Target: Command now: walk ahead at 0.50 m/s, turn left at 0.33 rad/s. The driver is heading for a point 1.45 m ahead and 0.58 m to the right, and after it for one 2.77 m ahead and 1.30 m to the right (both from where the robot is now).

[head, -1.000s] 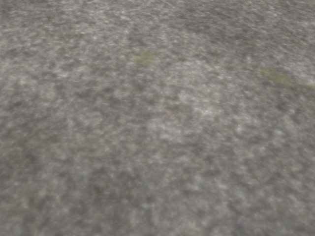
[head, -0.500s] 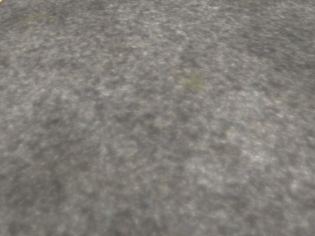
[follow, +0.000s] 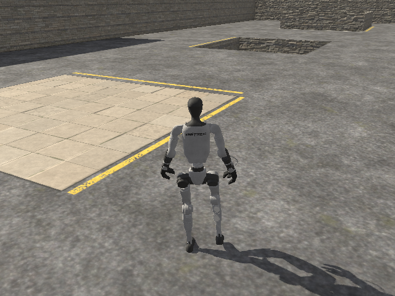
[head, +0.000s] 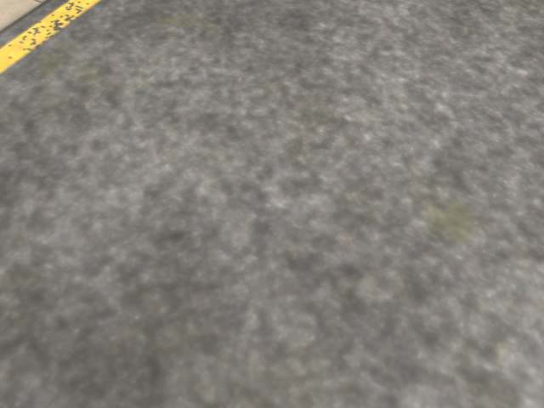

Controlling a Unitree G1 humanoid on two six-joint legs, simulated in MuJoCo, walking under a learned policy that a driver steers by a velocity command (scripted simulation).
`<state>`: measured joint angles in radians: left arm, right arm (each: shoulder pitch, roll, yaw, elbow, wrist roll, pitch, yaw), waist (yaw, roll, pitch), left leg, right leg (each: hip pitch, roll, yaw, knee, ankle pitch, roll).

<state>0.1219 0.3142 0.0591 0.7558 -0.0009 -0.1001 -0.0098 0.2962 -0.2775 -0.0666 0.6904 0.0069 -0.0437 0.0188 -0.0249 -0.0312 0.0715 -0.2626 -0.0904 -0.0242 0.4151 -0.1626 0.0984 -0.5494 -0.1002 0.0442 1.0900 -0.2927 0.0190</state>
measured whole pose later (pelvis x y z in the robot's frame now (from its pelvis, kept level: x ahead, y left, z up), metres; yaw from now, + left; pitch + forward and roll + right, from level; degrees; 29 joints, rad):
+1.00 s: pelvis +0.60 -0.10 +0.00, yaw -28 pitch +1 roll +1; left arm 0.31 0.32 0.06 0.70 -0.03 -0.01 0.00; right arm 0.21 -0.26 -0.05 0.72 -0.01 -0.10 0.00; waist 0.00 -0.05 0.02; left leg -0.27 -0.03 0.03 0.43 -0.18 0.02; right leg -0.48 -0.01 0.07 1.17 -0.36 0.00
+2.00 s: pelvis +1.06 -0.44 -0.02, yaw -31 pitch +2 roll +0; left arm 0.28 0.29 0.04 0.77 -0.01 -0.09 0.00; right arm 0.18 -0.30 -0.06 0.71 0.02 -0.07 0.04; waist 0.00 0.00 0.05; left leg -0.44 -0.08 0.01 0.56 -0.17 0.09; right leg -0.30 0.00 0.03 1.18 -0.44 -0.01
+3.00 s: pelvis +1.39 -0.61 -0.01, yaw -4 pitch +1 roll +0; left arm 0.16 0.30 0.05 0.85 -0.01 0.02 0.00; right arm 0.08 -0.21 -0.02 0.64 -0.03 0.01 0.00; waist 0.03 -0.04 0.05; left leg -0.32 0.00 0.05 0.48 -0.18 0.04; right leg -0.38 -0.07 0.01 0.89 -0.54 0.09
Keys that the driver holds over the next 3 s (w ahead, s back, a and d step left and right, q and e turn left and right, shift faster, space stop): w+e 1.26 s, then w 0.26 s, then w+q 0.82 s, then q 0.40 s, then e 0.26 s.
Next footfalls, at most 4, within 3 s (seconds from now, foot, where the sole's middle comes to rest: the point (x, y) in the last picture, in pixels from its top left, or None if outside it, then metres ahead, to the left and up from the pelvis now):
0.34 right None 0.39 -0.16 -0.78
0.84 left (276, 305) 0.71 -0.03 -0.78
1.34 right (410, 273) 0.81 -0.41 -0.78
1.90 left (398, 169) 1.19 -0.44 -0.78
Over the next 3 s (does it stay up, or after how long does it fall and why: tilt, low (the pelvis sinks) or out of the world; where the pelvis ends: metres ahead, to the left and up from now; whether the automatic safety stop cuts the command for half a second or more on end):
stays up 1.39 -0.61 -0.01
